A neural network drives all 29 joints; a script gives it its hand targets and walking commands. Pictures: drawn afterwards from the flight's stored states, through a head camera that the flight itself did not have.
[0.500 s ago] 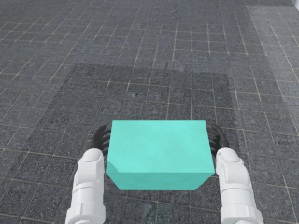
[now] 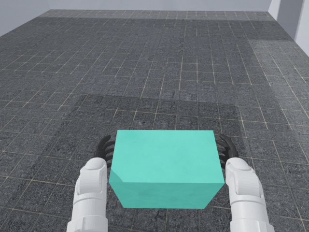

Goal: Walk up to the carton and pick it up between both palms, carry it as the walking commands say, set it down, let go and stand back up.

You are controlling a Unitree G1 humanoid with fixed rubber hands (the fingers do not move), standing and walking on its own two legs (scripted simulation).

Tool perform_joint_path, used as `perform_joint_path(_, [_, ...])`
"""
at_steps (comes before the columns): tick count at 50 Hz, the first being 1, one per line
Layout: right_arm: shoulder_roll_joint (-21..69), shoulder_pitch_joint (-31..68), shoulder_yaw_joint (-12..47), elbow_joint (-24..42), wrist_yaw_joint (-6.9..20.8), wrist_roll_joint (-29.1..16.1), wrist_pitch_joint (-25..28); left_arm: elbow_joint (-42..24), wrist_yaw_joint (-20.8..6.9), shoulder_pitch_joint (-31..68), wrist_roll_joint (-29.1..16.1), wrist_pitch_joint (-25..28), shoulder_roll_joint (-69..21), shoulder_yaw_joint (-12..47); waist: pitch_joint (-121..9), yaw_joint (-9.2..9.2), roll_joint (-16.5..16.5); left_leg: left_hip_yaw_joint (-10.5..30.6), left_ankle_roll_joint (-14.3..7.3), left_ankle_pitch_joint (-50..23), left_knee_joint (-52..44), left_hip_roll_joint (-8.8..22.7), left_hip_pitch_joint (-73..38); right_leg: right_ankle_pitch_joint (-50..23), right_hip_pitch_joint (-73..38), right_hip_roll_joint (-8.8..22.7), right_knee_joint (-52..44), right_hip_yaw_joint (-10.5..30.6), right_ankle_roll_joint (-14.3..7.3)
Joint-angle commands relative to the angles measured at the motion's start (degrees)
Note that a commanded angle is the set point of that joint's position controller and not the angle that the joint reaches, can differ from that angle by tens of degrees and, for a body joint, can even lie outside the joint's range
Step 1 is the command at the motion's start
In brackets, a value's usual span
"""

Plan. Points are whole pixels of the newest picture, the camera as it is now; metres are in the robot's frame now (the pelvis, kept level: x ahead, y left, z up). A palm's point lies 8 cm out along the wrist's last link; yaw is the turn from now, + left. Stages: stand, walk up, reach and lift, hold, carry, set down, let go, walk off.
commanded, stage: reach and lift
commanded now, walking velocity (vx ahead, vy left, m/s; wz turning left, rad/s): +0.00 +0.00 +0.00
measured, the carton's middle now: (164, 172) +0.30 +0.00 -0.04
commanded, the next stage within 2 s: hold in 1.06 s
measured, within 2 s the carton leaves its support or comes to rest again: neither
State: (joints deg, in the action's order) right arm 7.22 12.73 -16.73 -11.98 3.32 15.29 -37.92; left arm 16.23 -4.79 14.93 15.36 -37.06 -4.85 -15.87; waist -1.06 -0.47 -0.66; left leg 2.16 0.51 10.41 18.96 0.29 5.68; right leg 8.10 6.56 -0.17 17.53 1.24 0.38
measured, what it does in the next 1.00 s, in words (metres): stands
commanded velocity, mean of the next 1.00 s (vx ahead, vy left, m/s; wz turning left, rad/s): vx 0.00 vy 0.00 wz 0.00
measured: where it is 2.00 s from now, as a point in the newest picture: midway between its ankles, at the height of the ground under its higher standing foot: outside the picture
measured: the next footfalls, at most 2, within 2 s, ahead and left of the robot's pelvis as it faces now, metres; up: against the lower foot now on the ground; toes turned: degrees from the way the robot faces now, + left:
none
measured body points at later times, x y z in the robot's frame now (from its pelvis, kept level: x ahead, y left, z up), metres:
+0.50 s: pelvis +0.00 +0.00 +0.00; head -0.02 +0.00 +0.45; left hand +0.30 +0.18 +0.03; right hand +0.30 -0.18 +0.03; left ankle +0.00 +0.13 -0.75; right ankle +0.02 -0.13 -0.75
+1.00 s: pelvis +0.00 +0.00 +0.00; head -0.01 +0.00 +0.45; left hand +0.29 +0.18 +0.03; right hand +0.29 -0.18 +0.03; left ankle +0.00 +0.13 -0.75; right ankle +0.02 -0.13 -0.75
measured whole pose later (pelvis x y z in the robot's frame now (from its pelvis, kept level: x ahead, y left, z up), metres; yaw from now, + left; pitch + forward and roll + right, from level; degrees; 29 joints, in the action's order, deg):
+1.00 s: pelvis +0.00 +0.00 +0.00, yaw +0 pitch -6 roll +0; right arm 6.3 9.7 -13.4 -5.0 4.4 14.4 -41.7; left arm 5.5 -3.8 9.4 14.7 -41.8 -6.2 -13.6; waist 2.7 -0.2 -0.5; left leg 2.2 0.5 9.8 16.4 0.2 1.2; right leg 7.8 2.3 -0.1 15.6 1.4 0.4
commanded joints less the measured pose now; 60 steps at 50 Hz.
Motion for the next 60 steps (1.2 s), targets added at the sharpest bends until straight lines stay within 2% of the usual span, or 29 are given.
perform_joint_path(1, [47.4, 29.5, 35.4, 2.8, 13.7, -14.1, 0.1, -4.5, -13.3, 29.5, -14.2, 0.4, -49.2, 33.9, -12.8, -0.26, -0.1, 1.2, -0.7, -8.8, -3.9, -5.1, -0.8, -8.1, -9.6, -5.4, -1.7, 2.2, -0.5])
perform_joint_path(10, [45.2, 30.2, 34.8, 4.0, 13.6, -13.7, -1.7, -7.2, -12.0, 29.2, -13.5, -1.5, -48.0, 33.0, -10.2, -0.01, 0.1, 0.8, -0.4, -7.3, -4.7, -5.3, -1.5, -7.1, -10.8, -5.3, -2.2, 2.2, -0.6])
perform_joint_path(21, [44.4, 29.3, 35.4, 5.9, 12.9, -14.0, -1.5, -10.3, -11.0, 28.2, -13.7, -1.7, -47.1, 34.3, -12.3, 0.01, 0.0, 0.9, -0.2, -10.6, -3.9, -5.4, -3.0, -10.0, -11.5, -5.6, -1.5, 2.1, -0.3])
perform_joint_path(45, [42.5, 24.2, 37.3, 10.0, 11.4, -14.1, -2.0, -14.7, -9.8, 23.0, -14.1, -2.5, -44.6, 36.1, -11.7, 0.24, 0.4, 1.0, -0.4, -13.0, -4.2, -5.8, -4.2, -12.3, -11.7, -5.6, -2.0, 1.9, 0.0])
perform_joint_path(60, [41.1, 22.5, 37.7, 11.6, 11.1, -14.1, -2.4, -16.4, -9.2, 21.2, -14.2, -3.0, -43.5, 36.8, -9.9, 0.13, 0.3, 1.0, -0.6, -9.7, -4.6, -5.9, -3.5, -9.3, -10.9, -5.6, -2.4, 1.5, -0.2])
